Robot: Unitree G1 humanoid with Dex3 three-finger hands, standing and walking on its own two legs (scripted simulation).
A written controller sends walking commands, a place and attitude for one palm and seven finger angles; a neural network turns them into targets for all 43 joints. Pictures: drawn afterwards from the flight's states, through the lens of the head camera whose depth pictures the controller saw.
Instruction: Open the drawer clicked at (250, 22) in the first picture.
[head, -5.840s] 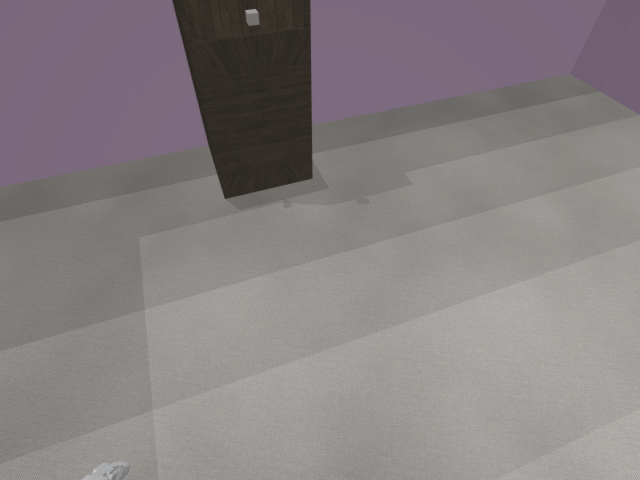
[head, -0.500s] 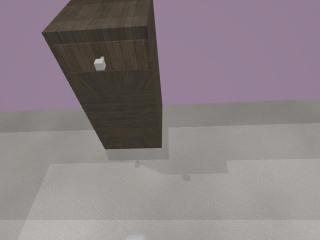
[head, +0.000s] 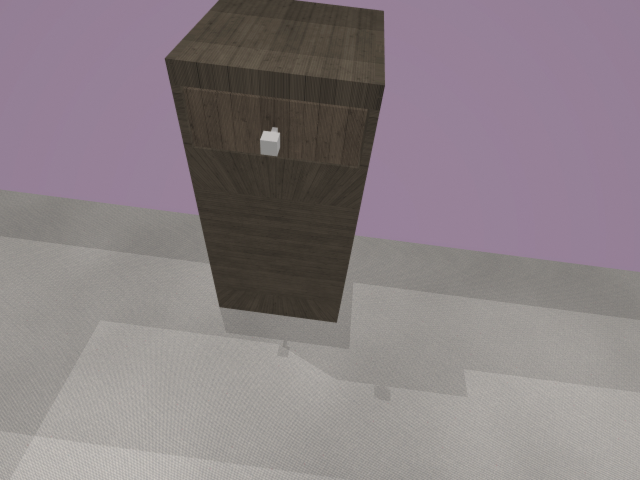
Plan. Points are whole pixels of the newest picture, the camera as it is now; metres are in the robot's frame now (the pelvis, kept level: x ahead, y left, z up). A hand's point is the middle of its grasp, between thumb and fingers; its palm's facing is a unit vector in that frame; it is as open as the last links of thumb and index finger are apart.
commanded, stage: take the last steps up to it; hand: left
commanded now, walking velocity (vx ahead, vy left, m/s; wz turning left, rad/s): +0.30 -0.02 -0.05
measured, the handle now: (272, 138) +0.76 +0.17 +0.00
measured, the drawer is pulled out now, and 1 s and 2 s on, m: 0.00 0.00 0.00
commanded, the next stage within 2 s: come to a stop and stand still in 0.44 s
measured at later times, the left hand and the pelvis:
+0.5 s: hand (250, 380) +0.31 +0.14 -0.18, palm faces -0.02 -0.99 -0.16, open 7.4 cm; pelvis +0.18 -0.02 -0.02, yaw -1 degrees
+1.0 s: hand (215, 398) +0.27 +0.19 -0.18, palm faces +0.01 -0.97 -0.24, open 7.4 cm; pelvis +0.23 -0.01 -0.01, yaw -3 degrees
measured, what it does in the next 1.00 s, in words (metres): walks ahead: right foot, then left foot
